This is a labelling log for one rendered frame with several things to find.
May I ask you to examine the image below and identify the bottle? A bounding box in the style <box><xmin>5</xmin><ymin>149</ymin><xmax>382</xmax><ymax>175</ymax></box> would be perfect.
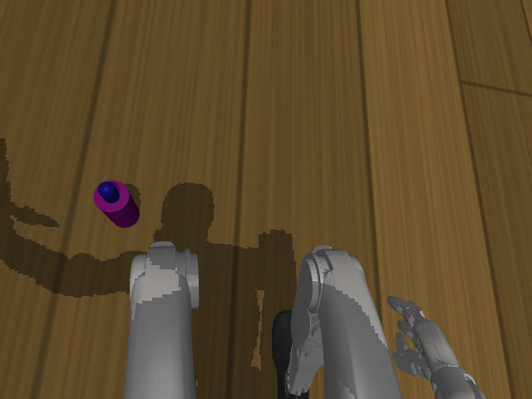
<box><xmin>93</xmin><ymin>180</ymin><xmax>140</xmax><ymax>228</ymax></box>

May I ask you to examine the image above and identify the right robot foot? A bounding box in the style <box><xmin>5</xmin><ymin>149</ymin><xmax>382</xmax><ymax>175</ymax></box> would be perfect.
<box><xmin>272</xmin><ymin>310</ymin><xmax>309</xmax><ymax>399</ymax></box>

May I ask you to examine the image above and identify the right robot hand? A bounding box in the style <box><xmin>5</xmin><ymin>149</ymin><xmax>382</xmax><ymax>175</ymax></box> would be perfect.
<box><xmin>387</xmin><ymin>296</ymin><xmax>461</xmax><ymax>381</ymax></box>

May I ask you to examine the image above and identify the right robot arm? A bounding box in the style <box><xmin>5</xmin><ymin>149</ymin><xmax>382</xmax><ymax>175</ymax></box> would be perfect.
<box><xmin>430</xmin><ymin>367</ymin><xmax>485</xmax><ymax>399</ymax></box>

